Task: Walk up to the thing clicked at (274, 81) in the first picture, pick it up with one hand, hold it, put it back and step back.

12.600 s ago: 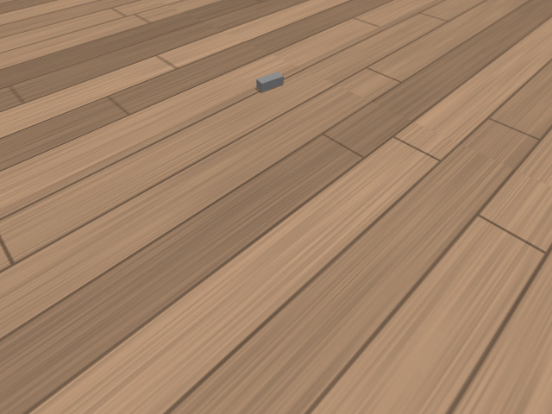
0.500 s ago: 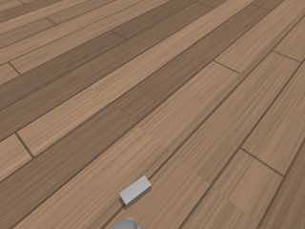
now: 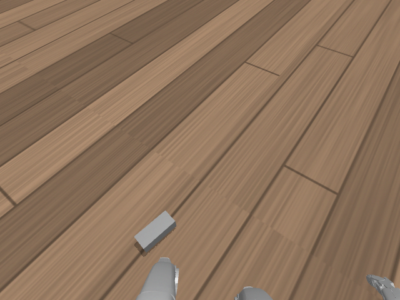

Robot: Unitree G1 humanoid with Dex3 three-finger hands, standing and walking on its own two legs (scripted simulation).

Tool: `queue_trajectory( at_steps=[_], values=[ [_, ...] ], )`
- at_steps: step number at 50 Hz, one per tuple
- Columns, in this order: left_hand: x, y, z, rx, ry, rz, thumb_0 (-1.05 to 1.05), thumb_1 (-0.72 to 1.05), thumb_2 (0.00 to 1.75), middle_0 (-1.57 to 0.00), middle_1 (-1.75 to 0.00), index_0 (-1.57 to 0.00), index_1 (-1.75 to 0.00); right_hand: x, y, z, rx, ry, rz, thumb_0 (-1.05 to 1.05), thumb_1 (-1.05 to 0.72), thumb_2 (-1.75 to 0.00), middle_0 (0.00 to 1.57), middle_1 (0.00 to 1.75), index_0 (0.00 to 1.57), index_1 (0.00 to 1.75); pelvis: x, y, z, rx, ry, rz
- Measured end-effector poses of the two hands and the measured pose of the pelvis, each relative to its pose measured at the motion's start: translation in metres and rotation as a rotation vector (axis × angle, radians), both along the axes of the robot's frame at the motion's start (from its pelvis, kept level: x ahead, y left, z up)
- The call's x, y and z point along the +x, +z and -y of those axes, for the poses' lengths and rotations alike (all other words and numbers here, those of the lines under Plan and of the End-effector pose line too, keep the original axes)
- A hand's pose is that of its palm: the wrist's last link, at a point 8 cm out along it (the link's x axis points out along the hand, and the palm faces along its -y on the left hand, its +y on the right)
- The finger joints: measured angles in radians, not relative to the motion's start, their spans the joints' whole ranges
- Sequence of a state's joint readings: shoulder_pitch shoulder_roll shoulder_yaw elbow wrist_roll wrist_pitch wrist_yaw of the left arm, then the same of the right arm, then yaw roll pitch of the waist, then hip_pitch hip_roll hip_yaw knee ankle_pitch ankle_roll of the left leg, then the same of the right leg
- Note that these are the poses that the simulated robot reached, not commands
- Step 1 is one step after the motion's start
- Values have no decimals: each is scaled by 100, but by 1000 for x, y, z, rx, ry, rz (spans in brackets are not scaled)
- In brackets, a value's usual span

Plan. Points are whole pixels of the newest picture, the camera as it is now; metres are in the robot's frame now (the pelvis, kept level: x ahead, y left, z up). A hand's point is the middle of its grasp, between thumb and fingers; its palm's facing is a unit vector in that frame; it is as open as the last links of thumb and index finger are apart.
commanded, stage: walk up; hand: left
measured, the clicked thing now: (156, 231) +0.48 +0.23 -0.69
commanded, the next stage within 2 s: stand in 0.36 s
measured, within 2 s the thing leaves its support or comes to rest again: neither
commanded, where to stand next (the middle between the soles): +0.14 +0.04 m, yaw +7 degrees
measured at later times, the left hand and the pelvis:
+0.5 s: hand out of the picture +0.07 +0.37 -0.12, palm faces +0.10 -0.91 -0.40, open 7.4 cm; pelvis +0.03 +0.08 +0.04, yaw +3 degrees
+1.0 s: hand out of the picture +0.14 +0.32 -0.09, palm faces +0.03 -0.93 -0.36, open 7.4 cm; pelvis +0.06 +0.06 +0.06, yaw +3 degrees
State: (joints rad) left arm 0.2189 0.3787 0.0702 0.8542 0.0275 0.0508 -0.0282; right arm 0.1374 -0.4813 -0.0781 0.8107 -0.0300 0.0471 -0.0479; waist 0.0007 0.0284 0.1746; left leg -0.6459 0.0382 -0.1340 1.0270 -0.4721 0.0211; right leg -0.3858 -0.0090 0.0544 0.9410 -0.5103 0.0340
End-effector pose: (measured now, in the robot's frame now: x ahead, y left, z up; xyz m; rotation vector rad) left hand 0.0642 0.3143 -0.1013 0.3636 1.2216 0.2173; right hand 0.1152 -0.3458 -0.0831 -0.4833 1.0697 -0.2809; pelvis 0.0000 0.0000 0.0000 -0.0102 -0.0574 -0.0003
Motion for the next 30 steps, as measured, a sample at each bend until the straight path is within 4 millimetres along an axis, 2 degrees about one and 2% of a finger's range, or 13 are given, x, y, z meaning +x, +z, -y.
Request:
queue_trajectory(
  at_steps=[2,5,8,11,15,18,20,24,30],
  values=[
    [-18,14,4,19,22,-22,1,90,90,-20,-30,-20,-30,-16,-6,-5,52,-17,-37,1,-91,-90,20,30,21,30,-1,9,1,30,-12,-6],
    [-32,35,0,50,50,-14,1,90,90,-21,-30,-20,-30,-41,-12,-14,118,-23,-96,1,-91,-90,20,30,21,30,-1,21,-2,31,7,-19],
    [-40,57,-14,85,74,31,1,90,90,-21,-30,-21,-30,-64,-14,-27,168,-11,-178,1,-91,-90,20,30,21,30,5,31,-8,28,30,-28],
    [-47,71,-36,120,105,70,1,90,90,-21,-30,-21,-30,-72,-11,-40,187,13,-238,1,-91,-90,20,30,21,30,11,36,-16,34,58,-26],
    [-58,71,-68,131,129,58,1,90,90,-20,-30,-20,-30,-54,-2,-61,177,55,-234,1,-91,-90,21,30,21,30,17,36,-36,17,78,-14],
    [-58,53,-94,117,120,9,1,90,90,-20,-30,-20,-30,-30,6,-76,147,71,-146,1,-91,-90,21,30,21,30,23,27,-56,24,80,-4],
    [-51,39,-103,108,140,-11,1,90,90,-20,-30,-20,-30,-21,11,-86,116,60,-82,1,-91,-90,21,30,21,30,26,24,-66,31,62,10],
    [-19,26,-96,35,138,14,1,91,90,-20,-30,-20,-30,-10,28,-107,94,41,-41,1,-91,-90,20,30,21,30,28,34,-74,27,59,14],
    [22,23,-69,-78,65,71,1,91,90,-20,-30,-20,-30,8,44,-126,102,38,-5,1,-90,-90,21,30,21,30,34,47,-80,18,47,19]
  ],
)
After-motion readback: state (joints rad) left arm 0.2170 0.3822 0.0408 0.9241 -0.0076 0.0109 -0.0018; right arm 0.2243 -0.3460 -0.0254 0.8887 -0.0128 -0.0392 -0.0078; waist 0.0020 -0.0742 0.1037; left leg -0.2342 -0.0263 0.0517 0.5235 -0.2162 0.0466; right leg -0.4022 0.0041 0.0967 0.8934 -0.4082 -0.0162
